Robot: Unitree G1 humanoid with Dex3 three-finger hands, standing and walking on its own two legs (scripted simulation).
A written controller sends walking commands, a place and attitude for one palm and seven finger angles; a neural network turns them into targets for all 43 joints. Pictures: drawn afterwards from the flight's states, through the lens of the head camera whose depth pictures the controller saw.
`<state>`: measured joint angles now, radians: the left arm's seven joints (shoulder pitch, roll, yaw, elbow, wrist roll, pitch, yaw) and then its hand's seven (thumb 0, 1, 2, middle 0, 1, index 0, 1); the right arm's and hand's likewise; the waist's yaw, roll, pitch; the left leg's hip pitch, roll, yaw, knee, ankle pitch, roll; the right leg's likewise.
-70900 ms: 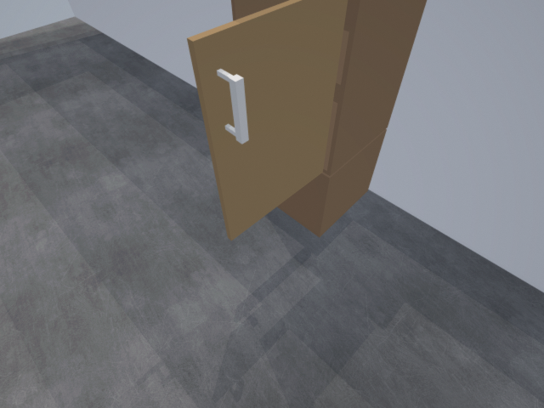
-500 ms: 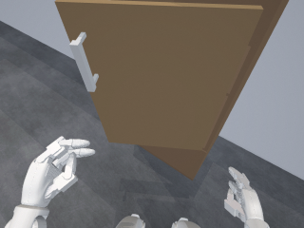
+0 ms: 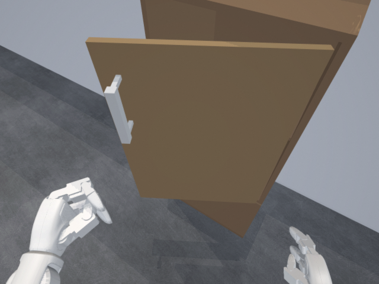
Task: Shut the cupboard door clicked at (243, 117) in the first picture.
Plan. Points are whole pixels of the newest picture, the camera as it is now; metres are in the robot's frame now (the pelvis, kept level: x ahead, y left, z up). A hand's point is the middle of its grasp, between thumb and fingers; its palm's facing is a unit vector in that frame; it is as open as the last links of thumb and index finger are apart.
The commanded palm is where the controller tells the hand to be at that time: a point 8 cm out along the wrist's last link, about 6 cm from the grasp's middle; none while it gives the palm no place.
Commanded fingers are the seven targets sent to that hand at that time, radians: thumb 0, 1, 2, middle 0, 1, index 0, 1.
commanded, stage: raise the hand and make a fist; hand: left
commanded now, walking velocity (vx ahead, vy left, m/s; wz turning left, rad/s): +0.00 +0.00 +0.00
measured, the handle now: (122, 111) +0.42 +0.18 +0.15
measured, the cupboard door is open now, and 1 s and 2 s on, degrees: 30 30 30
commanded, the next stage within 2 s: bring the fist close to the handle in 0.76 s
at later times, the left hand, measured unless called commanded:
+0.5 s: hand (72, 187) +0.23 +0.21 +0.16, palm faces +0.05 -1.00 -0.05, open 3.1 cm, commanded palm +0.19 +0.26 +0.15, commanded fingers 0.00 0.90 0.90 -1.30 -1.50 -1.30 -1.50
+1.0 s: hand (88, 194) +0.23 +0.18 +0.15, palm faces +0.10 -0.99 -0.07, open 3.1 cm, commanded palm +0.20 +0.23 +0.15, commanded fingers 0.00 0.90 0.90 -1.30 -1.50 -1.30 -1.50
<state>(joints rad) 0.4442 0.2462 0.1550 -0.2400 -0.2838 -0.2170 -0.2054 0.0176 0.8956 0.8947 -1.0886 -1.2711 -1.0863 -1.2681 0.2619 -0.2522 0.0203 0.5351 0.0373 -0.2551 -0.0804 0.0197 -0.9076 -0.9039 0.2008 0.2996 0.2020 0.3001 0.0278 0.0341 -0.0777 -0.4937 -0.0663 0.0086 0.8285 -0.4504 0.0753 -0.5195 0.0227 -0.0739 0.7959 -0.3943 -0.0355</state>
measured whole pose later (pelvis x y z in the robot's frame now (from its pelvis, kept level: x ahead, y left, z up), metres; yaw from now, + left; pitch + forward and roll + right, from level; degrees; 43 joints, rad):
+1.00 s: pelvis -0.01 -0.02 +0.02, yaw +0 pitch -1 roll +0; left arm 0.25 0.28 0.22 -0.20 -0.28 0.05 -0.17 0.02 0.89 0.89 -1.30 -1.50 -1.30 -1.50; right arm 0.24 -0.24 0.07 0.60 0.05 -0.22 -0.09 0.02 -0.91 -0.90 0.20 0.30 0.20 0.30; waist 0.04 0.04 -0.04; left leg -0.27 -0.05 -0.01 0.62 -0.34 0.05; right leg -0.29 0.04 -0.08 0.60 -0.30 -0.06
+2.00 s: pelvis +0.00 +0.00 +0.03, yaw -1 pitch +1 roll -1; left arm -0.11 0.20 0.13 0.05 -0.20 0.06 -0.07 0.02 0.90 0.89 -1.30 -1.50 -1.30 -1.50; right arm 0.24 -0.24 0.06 0.61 0.05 -0.14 -0.06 0.02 -0.91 -0.90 0.20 0.30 0.20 0.30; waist 0.01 0.05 -0.04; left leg -0.26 -0.07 0.02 0.59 -0.34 0.07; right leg -0.30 0.02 -0.05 0.58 -0.30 -0.03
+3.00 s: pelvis -0.01 -0.02 +0.02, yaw +0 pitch +4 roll +0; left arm -0.56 0.37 0.23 0.67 -0.23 -0.07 -0.30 0.02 0.90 0.90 -1.31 -1.50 -1.32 -1.50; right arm 0.27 -0.29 0.05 0.64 0.07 -0.08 -0.08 0.02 -0.91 -0.90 0.20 0.30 0.20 0.30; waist -0.04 0.03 -0.02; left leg -0.35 -0.05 0.01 0.62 -0.34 0.05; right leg -0.39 0.04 -0.07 0.61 -0.29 -0.06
